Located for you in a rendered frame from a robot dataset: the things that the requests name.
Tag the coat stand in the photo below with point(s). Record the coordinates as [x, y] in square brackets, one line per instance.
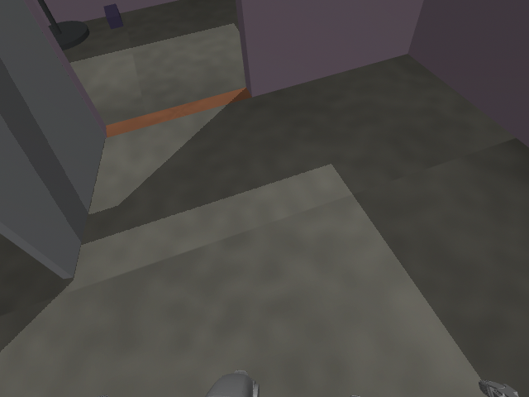
[68, 34]

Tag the right robot hand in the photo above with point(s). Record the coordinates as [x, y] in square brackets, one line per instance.
[493, 389]

